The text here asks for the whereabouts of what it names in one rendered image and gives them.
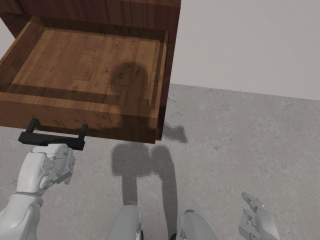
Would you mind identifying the drawer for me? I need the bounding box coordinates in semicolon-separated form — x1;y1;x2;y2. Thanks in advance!
0;15;169;144

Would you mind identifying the robot left hand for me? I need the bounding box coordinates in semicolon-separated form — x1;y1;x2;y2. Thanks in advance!
16;143;76;197

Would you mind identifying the robot left thigh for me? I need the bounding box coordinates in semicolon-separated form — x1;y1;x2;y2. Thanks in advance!
106;205;143;240

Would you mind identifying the robot right thigh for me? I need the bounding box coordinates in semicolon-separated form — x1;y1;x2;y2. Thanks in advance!
178;212;218;240

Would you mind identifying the robot thigh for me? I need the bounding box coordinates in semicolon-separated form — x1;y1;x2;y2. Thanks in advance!
106;205;143;240
178;212;218;240

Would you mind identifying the cabinet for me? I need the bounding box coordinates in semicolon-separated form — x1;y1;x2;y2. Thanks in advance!
0;0;181;141

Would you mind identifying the robot right hand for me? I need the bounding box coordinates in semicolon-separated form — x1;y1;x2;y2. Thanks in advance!
238;192;280;240

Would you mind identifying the left robot forearm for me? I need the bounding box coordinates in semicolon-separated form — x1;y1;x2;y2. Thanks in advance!
0;192;44;240

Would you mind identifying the handle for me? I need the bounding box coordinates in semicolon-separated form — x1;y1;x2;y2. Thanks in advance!
18;118;88;151

